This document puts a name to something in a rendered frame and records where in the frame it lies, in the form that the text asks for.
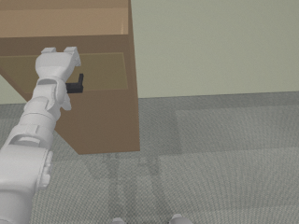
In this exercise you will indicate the left robot shin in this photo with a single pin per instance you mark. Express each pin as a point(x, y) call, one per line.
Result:
point(117, 219)

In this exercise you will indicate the handle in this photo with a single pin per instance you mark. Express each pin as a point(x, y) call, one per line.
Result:
point(75, 87)

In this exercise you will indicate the drawer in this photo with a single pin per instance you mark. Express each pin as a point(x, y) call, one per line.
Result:
point(101, 71)

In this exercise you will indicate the robot shin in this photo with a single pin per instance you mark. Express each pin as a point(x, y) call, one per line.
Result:
point(176, 215)
point(117, 219)

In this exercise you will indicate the left robot upper arm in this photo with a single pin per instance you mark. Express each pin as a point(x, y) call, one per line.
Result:
point(24, 170)

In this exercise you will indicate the robot left hand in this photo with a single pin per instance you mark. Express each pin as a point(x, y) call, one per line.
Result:
point(58, 64)

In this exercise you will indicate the cabinet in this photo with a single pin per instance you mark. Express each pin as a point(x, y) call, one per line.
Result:
point(100, 121)

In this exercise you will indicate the robot left forearm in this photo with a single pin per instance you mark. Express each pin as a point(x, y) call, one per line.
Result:
point(38, 121)

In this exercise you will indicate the right robot shin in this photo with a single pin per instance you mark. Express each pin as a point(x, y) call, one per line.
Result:
point(176, 215)

